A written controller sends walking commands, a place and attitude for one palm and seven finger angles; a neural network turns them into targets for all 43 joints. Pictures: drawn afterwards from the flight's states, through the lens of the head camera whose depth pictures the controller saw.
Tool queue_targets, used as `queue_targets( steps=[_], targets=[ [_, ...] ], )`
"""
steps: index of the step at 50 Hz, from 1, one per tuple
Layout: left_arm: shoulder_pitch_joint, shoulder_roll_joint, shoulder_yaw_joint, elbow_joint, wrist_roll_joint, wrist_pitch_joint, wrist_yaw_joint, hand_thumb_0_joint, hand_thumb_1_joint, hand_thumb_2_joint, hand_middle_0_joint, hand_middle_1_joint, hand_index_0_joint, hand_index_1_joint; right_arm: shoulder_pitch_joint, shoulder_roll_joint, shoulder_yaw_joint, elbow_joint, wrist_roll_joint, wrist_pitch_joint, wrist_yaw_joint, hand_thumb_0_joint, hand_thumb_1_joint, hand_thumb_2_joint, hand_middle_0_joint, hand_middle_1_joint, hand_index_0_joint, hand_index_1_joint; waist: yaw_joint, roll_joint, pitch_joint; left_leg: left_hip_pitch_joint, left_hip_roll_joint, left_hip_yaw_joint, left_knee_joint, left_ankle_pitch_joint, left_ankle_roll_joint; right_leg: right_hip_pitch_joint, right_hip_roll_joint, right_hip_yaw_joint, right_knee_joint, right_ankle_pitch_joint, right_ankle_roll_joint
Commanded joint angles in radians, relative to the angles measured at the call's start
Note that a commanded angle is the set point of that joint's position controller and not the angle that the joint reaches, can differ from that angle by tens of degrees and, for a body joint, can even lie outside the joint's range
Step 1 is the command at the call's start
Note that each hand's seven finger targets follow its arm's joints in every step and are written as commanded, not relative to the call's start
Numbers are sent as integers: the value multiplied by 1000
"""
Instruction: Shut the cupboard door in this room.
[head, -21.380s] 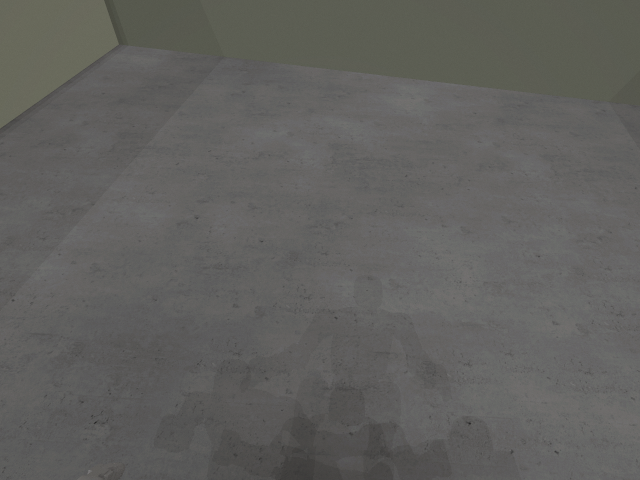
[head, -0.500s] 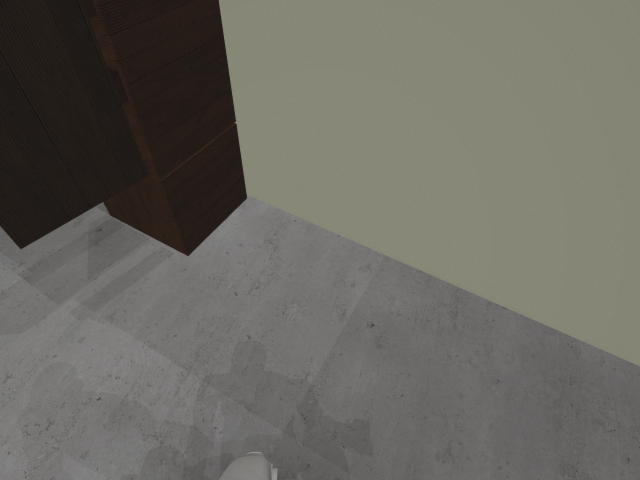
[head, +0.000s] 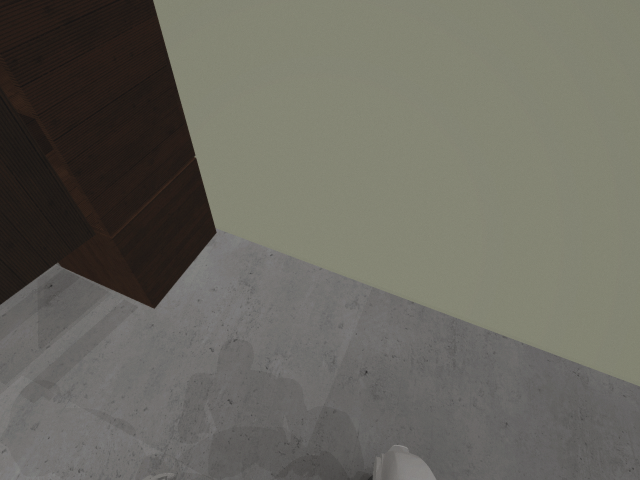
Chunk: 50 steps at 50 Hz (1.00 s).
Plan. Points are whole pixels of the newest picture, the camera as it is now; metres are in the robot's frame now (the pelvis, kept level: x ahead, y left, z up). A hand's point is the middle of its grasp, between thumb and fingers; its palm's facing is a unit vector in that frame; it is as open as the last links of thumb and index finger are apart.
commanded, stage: walk to a spot facing it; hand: left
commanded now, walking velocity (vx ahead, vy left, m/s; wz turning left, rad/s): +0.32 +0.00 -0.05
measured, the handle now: out of the picture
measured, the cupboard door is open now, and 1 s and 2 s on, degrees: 81 81 81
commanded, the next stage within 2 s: turn to face it in 0.10 s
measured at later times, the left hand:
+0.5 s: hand (230, 435) +0.21 +0.14 -0.17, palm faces +0.16 -0.96 -0.22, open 7.3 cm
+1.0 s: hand (191, 383) +0.28 +0.22 -0.16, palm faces +0.40 -0.87 -0.28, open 7.4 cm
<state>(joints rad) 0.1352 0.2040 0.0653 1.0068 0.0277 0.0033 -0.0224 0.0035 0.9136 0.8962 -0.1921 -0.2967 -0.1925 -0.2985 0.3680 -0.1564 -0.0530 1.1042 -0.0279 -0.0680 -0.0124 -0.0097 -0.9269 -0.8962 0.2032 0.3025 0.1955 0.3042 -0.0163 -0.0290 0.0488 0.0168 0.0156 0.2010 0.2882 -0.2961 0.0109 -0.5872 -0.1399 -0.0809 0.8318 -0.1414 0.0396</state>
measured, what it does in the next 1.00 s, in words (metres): walks ahead, turning left: right foot, then left foot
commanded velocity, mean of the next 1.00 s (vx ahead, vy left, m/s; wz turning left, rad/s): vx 0.04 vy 0.00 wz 0.53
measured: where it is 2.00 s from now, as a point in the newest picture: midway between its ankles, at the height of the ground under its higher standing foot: outside the picture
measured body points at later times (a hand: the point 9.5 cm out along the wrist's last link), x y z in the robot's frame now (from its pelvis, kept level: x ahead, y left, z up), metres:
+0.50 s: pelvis +0.18 -0.05 +0.00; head +0.21 -0.05 +0.45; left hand +0.20 +0.19 -0.15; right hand +0.28 -0.28 -0.16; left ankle +0.24 +0.09 -0.70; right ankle +0.17 -0.14 -0.74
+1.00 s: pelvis +0.25 -0.03 -0.01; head +0.29 -0.01 +0.44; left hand +0.26 +0.26 -0.14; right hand +0.42 -0.23 -0.15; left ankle +0.25 +0.08 -0.74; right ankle +0.31 -0.18 -0.70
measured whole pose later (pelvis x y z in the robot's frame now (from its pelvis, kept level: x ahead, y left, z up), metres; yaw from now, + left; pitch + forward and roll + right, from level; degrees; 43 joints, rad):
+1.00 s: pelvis +0.25 -0.03 -0.01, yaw +23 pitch +1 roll -1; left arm 0.11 0.25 0.07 0.89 0.01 0.04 0.02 0.00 0.91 0.90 -0.20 -0.30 -0.20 -0.30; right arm 0.17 -0.20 -0.06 0.93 -0.03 0.04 0.02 0.00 -0.91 -0.90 0.21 0.30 0.20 0.30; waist -0.03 0.01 0.08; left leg -0.33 -0.04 -0.05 0.49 -0.18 0.03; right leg -0.43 -0.07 0.00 0.88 -0.44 0.10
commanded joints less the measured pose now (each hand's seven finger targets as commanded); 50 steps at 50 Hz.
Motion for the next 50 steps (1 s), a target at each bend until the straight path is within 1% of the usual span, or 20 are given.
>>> queue_targets(
  steps=[1,2,4,5,6,7,8,10,13,19,26,29,30,31,32,34,36,39,46,50],
  targets=[
    [-95,16,-7,-91,-7,-34,-9,0,900,900,-200,-300,-200,-300,75,-143,-31,-12,-2,-13,-6,0,-900,-900,200,300,200,300,-25,158,66,26,291,-113,-31,525,116,22,37,-36,-177,-41,-44],
    [-79,22,-6,-85,-5,-38,-8,0,900,900,-200,-300,-200,-300,77,-147,-29,-10,-2,-9,-8,0,-900,-900,200,300,200,300,-15,146,60,10,287,-107,9,614,109,93,59,-52,-205,-57,-56],
    [136,59,3,-18,-2,-55,-4,0,900,900,-200,-300,-200,-300,48,-164,-27,-5,6,-5,-7,0,-900,-900,200,300,200,300,89,111,-49,-21,237,-63,247,752,66,374,118,-96,-313,11,-75],
    [297,126,21,35,4,-69,5,0,900,900,-200,-300,-200,-300,35,-152,-25,-8,15,-9,0,0,-900,-900,200,300,200,300,160,43,-154,-170,190,-47,476,622,31,639,45,-15,-330,96,-99],
    [421,244,49,68,7,-79,23,0,900,900,-200,-300,-200,-300,75,-78,-12,-37,30,-12,7,0,-900,-900,200,300,200,300,180,-234,-265,-461,42,-23,813,2,-8,875,-255,370,-374,315,-194],
    [400,285,54,74,-17,-76,24,0,900,900,-200,-300,-200,-300,76,-89,-11,-48,35,0,1,0,-900,-900,200,300,200,300,144,-241,-304,-532,8,-160,1016,-281,-6,838,-363,495,-465,367,-266],
    [305,243,45,45,-16,-73,28,0,900,900,-200,-300,-200,-300,5,-87,-15,-52,30,9,2,0,-900,-900,200,300,200,300,139,-152,-215,-575,55,-228,1081,-229,-2,704,-345,457,-506,218,-263],
    [154,139,13,13,-18,-74,33,0,900,900,-200,-300,-200,-300,-49,-61,-14,-53,16,22,6,0,-900,-900,200,300,200,300,67,-10,-43,-576,115,-239,1033,-71,-7,457,-259,276,-543,142,-195],
    [79,76,-8,5,-9,-86,39,0,900,900,-200,-300,-200,-300,56,-25,-5,-13,11,58,10,0,-900,-900,200,300,200,300,-15,-89,-50,-484,111,-210,892,-9,-40,346,-192,33,-559,303,-139],
    [89,91,-2,-15,-11,-72,43,0,900,900,-200,-300,-200,-300,-73,-37,-4,-84,11,82,30,0,-900,-900,200,300,200,300,-6,-130,-19,-528,100,-139,707,47,-69,395,-179,-98,-538,422,-137],
    [126,159,22,-30,-4,-39,52,0,900,900,-200,-300,-200,-300,-247,-82,-5,-186,10,83,45,0,-900,-900,200,300,200,300,38,-121,4,-480,96,-105,453,3,-40,488,-252,-102,-438,378,-138],
    [121,193,34,-55,-13,-27,47,0,900,900,-200,-300,-200,-300,-135,-152,-23,-183,-2,73,38,0,-900,-900,200,300,200,300,-28,-15,-109,-232,32,-72,217,180,-16,479,-207,-167,-133,425,-73],
    [137,159,33,-83,-24,-23,41,0,900,900,-200,-300,-200,-300,-63,-247,-45,-185,-9,64,31,0,-900,-900,200,300,200,300,-61,212,-188,-21,200,-299,152,542,67,274,-103,-193,99,127,-2],
    [108,109,10,-126,-28,-20,37,0,900,900,-200,-300,-200,-300,-4,-336,-60,-181,5,69,27,0,-900,-900,200,300,200,300,-73,423,-213,60,408,-569,137,976,201,81,18,-129,323,-545,44],
    [66,122,10,-139,-19,-2,52,0,900,900,-200,-300,-200,-300,4,-322,-57,-163,16,72,17,0,-900,-900,200,300,200,300,-79,319,-252,33,408,-556,120,834,224,59,22,5,384,-556,37],
    [26,119,19,-133,-18,5,48,0,900,900,-200,-300,-200,-300,-130,-280,-54,-208,11,77,5,0,-900,-900,200,300,200,300,-43,241,-144,-96,330,-506,78,488,197,-1,0,53,385,-423,41],
    [62,112,25,-115,-12,10,35,0,900,900,-200,-300,-200,-300,-201,-240,-40,-233,8,69,4,0,-900,-900,200,300,200,300,1,144,-119,-168,255,-421,56,412,152,48,5,55,348,-304,43],
    [85,109,25,-118,-12,17,36,0,900,900,-200,-300,-200,-300,-202,-243,-45,-241,10,64,7,0,-900,-900,200,300,200,300,7,144,-143,-167,221,-399,46,428,149,71,19,62,285,-256,56],
    [-6,115,19,-184,-16,21,42,0,900,900,-200,-300,-200,-300,-165,-263,-67,-237,5,81,13,0,-900,-900,200,300,200,300,-19,162,-115,-161,210,-502,62,394,171,89,60,70,105,-299,63],
    [14,112,14,-197,-24,17,46,0,900,900,-200,-300,-200,-300,-182,-266,-76,-247,3,93,15,0,-900,-900,200,300,200,300,-10,210,-125,-226,183,-551,99,419,159,224,101,60,-84,-300,46]
  ],
)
